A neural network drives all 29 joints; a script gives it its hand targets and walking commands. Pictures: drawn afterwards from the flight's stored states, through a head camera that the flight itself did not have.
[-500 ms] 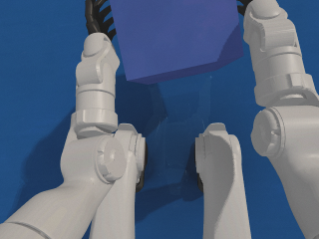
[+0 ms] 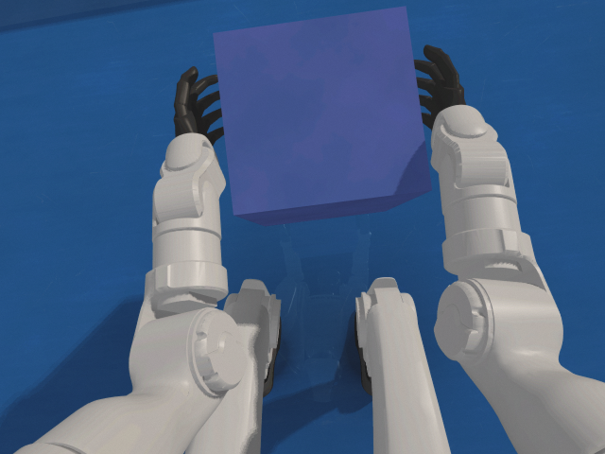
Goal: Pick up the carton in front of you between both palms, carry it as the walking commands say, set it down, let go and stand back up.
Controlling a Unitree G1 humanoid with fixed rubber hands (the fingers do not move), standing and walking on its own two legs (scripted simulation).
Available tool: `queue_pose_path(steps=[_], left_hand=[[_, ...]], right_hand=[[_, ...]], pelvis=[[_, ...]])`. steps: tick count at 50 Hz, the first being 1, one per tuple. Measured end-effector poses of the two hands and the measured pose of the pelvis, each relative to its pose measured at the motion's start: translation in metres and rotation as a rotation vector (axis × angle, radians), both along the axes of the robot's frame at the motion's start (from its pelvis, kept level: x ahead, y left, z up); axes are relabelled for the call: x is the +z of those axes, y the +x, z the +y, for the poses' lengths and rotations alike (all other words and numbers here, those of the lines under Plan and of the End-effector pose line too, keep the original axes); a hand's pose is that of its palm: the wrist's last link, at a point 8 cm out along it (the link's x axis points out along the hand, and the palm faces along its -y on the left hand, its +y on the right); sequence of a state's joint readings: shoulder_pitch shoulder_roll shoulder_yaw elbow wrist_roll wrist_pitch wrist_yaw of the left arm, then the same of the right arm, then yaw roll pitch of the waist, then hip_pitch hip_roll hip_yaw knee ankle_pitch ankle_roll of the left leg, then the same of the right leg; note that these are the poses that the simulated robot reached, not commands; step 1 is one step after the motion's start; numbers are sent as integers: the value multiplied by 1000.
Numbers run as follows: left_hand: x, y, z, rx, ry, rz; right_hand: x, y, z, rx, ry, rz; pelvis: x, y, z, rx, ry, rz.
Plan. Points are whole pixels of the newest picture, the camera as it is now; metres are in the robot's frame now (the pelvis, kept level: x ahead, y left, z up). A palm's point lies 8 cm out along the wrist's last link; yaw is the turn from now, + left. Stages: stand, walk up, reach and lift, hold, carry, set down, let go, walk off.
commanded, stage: reach and lift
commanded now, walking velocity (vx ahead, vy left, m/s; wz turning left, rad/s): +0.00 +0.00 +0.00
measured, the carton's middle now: (318, 142) +0.49 -0.01 -0.13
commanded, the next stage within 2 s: none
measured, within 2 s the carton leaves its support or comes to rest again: neither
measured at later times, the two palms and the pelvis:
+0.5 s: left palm (105, 115) +0.43 +0.14 +0.12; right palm (509, 97) +0.44 -0.15 +0.10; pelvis +0.04 +0.00 +0.14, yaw -1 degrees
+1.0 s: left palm out of the picture +0.40 +0.15 +0.26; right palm out of the picture +0.38 -0.15 +0.25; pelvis +0.08 +0.01 +0.24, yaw -2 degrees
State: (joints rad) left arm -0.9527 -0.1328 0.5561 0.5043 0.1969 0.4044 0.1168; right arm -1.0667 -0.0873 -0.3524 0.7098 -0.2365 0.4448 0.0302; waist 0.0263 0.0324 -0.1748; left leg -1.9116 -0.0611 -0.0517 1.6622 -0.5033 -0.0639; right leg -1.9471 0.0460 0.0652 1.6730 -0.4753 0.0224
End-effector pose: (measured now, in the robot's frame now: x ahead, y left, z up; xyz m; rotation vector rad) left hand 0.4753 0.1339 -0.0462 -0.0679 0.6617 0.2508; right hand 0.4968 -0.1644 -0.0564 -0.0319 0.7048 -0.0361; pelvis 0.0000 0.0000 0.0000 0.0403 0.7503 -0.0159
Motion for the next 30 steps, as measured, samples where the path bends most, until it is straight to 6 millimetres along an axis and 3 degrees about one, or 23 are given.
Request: queue_pose_path(steps=[13,30], left_hand=[[89,-25,8,-19,3,4],[191,-53,11,-66,2,3]], right_hand=[[88,-32,8,-26,10,6],[191,-74,11,-78,12,4]], pelvis=[[71,22,-3,-2,-10,-111],[162,48,3,-4,-33,-317]])
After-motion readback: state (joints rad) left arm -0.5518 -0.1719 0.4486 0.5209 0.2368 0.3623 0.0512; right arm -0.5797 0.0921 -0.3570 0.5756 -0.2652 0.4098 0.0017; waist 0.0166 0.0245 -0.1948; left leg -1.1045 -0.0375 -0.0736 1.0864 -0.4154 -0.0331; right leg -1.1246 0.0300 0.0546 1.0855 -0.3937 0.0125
